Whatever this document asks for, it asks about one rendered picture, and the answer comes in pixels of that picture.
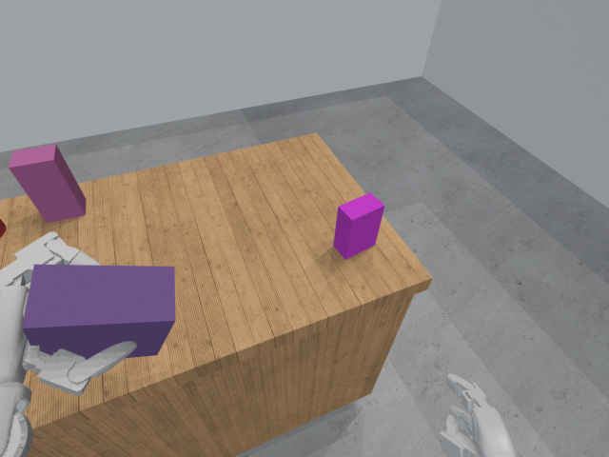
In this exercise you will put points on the sponge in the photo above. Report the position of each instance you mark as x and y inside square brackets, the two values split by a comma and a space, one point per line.
[86, 309]

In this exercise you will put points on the left robot forearm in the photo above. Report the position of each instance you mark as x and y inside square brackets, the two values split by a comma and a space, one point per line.
[15, 428]

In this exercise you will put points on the left robot hand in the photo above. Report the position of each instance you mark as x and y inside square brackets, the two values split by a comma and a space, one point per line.
[63, 369]

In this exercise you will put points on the table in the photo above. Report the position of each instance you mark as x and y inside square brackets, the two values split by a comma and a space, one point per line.
[273, 327]

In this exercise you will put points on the right robot hand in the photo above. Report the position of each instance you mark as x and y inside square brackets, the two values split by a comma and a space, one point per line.
[485, 434]

